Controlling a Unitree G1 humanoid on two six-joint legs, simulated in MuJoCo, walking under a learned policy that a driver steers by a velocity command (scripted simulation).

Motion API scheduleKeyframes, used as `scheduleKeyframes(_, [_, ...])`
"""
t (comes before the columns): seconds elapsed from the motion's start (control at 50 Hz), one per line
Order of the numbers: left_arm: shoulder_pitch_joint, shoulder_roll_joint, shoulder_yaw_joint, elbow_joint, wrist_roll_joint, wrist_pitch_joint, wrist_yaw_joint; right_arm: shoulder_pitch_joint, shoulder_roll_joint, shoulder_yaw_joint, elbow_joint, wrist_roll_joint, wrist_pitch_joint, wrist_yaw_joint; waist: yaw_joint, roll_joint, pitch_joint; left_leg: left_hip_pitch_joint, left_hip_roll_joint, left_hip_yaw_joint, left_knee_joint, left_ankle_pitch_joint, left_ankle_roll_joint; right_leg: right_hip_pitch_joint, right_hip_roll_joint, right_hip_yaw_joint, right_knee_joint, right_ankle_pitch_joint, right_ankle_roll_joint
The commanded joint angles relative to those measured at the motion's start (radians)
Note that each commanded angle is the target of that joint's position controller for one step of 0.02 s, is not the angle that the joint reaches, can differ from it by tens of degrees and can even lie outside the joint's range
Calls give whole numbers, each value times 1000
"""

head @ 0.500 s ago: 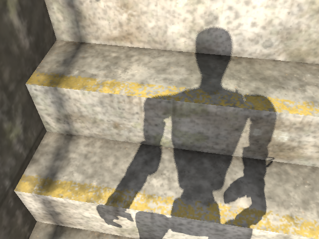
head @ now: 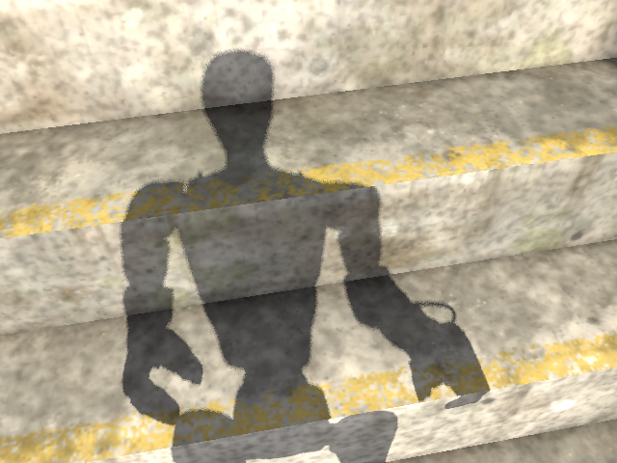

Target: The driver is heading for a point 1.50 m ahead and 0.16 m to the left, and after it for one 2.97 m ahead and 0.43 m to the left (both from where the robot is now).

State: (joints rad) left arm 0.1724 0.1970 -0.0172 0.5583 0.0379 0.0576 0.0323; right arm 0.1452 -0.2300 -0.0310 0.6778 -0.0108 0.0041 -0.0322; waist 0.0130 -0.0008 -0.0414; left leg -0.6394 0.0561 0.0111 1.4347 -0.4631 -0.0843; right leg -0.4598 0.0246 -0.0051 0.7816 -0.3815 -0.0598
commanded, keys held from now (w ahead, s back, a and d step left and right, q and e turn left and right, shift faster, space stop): e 0.20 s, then no key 0.06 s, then w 0.46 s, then w+q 0.28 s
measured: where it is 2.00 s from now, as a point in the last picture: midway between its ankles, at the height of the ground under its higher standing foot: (415, 219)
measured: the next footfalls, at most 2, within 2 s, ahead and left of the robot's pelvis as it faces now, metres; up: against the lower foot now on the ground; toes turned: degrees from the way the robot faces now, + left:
left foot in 0.34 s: +0.04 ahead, +0.15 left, +0.00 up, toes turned -10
right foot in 0.86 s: +0.32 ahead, -0.25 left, +0.22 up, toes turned -21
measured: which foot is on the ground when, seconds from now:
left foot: up 0.00-0.32, down 0.34-0.88, up 0.90-1.00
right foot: down 0.00-0.36, up 0.38-0.84, down 0.86-1.00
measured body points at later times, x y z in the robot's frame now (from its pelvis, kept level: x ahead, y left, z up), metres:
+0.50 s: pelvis +0.03 +0.04 +0.01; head +0.02 +0.07 +0.46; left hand +0.22 +0.22 -0.10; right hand +0.03 -0.22 -0.10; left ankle +0.00 +0.16 -0.71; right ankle -0.03 -0.08 -0.54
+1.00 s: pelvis +0.20 -0.11 +0.15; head +0.21 -0.11 +0.60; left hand +0.40 +0.10 +0.05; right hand +0.21 -0.37 +0.01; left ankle +0.10 +0.07 -0.36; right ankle +0.28 -0.23 -0.50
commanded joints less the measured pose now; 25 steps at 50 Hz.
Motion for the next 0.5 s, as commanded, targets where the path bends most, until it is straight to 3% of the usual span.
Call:
scheduleKeyframes(0.02, [-55, 189, 63, -114, -20, -18, 25, -154, 6, 20, -163, -8, -30, -1, 4, 21, -51, -359, -20, -148, 455, 119, -27, 253, -281, 529, -346, 200, -205])
scheduleKeyframes(0.04, [-65, 172, 55, -91, -35, -15, 29, -124, 0, 25, -175, -14, -26, -6, -17, 6, -13, -332, -28, -108, 428, 196, -30, 204, -233, 470, -344, 167, -194])
scheduleKeyframes(0.08, [-92, 130, 37, -95, -5, -17, 30, -82, -12, 19, -176, -14, -27, -11, -36, -49, -33, -271, -47, -85, 487, 307, -22, 175, -206, 407, -317, 326, -204])
scheduleKeyframes(0.1, [-115, 112, 30, -102, -5, -21, 29, -56, -7, 23, -161, -14, -23, -10, -44, -66, -53, -231, -50, -74, 470, 358, -20, 160, -202, 379, -290, 405, -200])
scheduleKeyframes(0.14, [-105, 117, 35, -92, -10, -21, 26, -34, 0, 30, -150, -15, -13, -15, -45, -96, -71, -167, -58, -45, 334, 377, -12, 147, -174, 346, -276, 467, -192])
scheduleKeyframes(0.18, [-109, 123, 47, -102, -6, -11, 30, -59, 32, 47, -143, -16, -3, -18, -33, -117, -86, -78, -57, -24, 47, 392, 6, 153, -149, 338, -280, 432, -157])
scheduleKeyframes(0.22, [-87, 129, 55, -100, -19, -2, 29, -86, 62, 65, -139, 1, 13, -26, -8, -168, -79, 72, -98, 53, -273, 256, 34, 113, -141, 307, -322, 344, -134])
scheduleKeyframes(0.26, [-73, 146, 59, -97, -2, -18, 25, 7, 27, 32, -104, 16, 34, -47, -14, -307, -103, 202, -116, 54, -385, 45, 57, 94, -196, 388, -342, 402, -168])
scheduleKeyframes(0.28, [-79, 132, 53, -93, -3, -36, 24, 60, 1, 18, -82, 27, 37, -54, -26, -342, -108, 237, -84, 5, -499, 42, 73, 110, -222, 407, -318, 388, -175])
scheduleKeyframes(0.3, [-55, 98, 52, -74, -31, -38, 26, 72, 2, 15, -70, 30, 32, -50, -24, -324, -82, 282, -62, -8, -712, 121, 92, 127, -200, 392, -295, 354, -155])
scheduleKeyframes(0.32, [-2, 72, 49, -54, -49, -34, 27, 46, 0, 11, -52, 20, 26, -45, 6, -282, -52, 307, -64, -2, -897, 179, 110, 144, -151, 358, -250, 260, -124])
scheduleKeyframes(0.34, [24, 33, 41, -36, -44, -40, 14, 45, -16, 0, -25, -10, 18, -32, 35, -174, -55, 374, -35, -36, -962, 247, 127, 105, -99, 311, -143, 112, -95])
scheduleKeyframes(0.36, [8, -14, 30, -45, -36, -57, -4, 89, -32, -3, -17, -37, 2, -14, 16, 42, -87, 587, 95, -214, -982, 557, 175, -126, 6, 216, 98, -59, -15])
scheduleKeyframes(0.38, [52, -24, 30, -17, -54, -87, -15, 123, -3, 6, -22, -49, -1, -1, -1, 211, -97, 674, 253, -375, -1023, 831, 295, -276, 57, 214, 324, -195, 80])
scheduleKeyframes(0.4, [81, 78, 56, 3, -83, -105, -21, 162, -110, -41, -38, -37, -6, -2, -32, 277, -113, 630, 375, -585, -1112, 382, 455, -370, 17, 157, 546, -195, 143])
scheduleKeyframes(0.42, [9, 105, 65, 36, -98, -105, -13, 192, -115, -49, -32, -18, 0, -6, -88, 178, 1, 581, 350, -643, -1198, -129, 481, -506, -10, 178, 799, -156, 168])
scheduleKeyframes(0.44, [-62, 85, 56, 17, -101, -104, -11, 181, -116, -50, -13, -14, 0, -5, -75, 141, 128, 521, 305, -600, -1240, -297, 429, -601, -21, 176, 843, -96, 160])
scheduleKeyframes(0.46, [-106, 55, 40, 7, -96, -111, -9, 238, -133, -57, 8, -8, 2, -8, -106, 121, 194, 550, 249, -528, -1265, -300, 425, -704, -2, 122, 956, -7, 152])
scheduleKeyframes(0.48, [-194, 3, 14, -34, -78, -129, -16, 332, -116, -54, 46, -21, 10, -23, -132, 107, 198, 618, 233, -509, -1233, -201, 426, -800, 5, 155, 1080, 66, 140])
scheduleKeyframes(0.5, [-169, -26, 5, -26, -82, -147, -34, 380, -52, -37, 71, -35, 12, -23, -126, 75, 176, 665, 213, -451, -1207, -121, 412, -855, 7, 160, 1162, 122, 118])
